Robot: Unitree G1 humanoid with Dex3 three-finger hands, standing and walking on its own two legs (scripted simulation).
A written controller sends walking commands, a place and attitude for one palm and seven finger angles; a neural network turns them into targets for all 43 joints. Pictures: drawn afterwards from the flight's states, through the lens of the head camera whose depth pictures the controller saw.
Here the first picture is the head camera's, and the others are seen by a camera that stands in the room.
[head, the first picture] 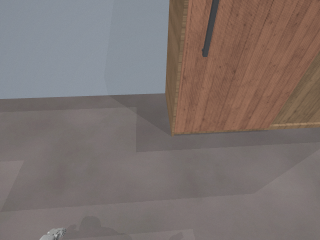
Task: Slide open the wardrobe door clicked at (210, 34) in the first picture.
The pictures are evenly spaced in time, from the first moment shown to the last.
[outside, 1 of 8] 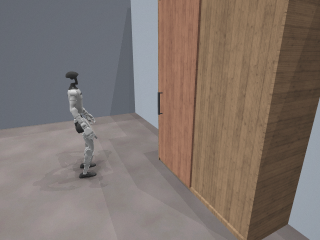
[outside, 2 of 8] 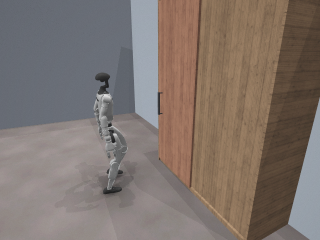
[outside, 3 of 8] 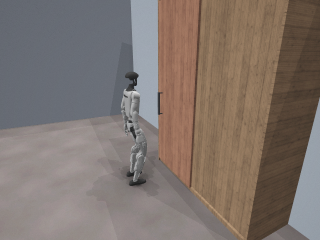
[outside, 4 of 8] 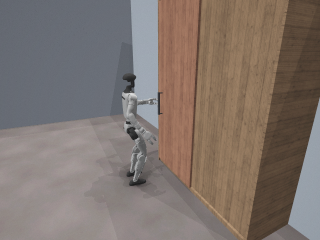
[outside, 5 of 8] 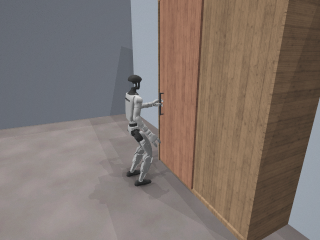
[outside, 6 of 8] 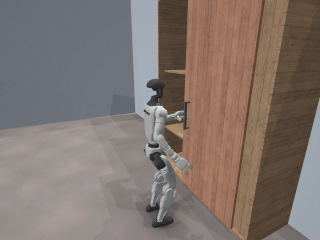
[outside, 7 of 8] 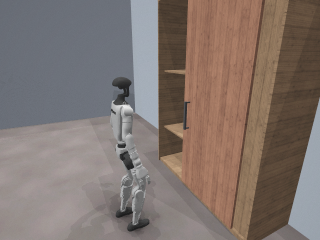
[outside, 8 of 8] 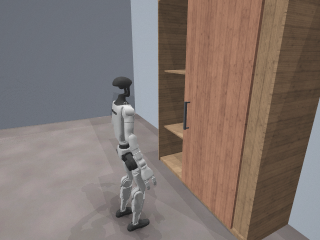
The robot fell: no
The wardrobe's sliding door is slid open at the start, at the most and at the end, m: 0.00 0.61 0.61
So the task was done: yes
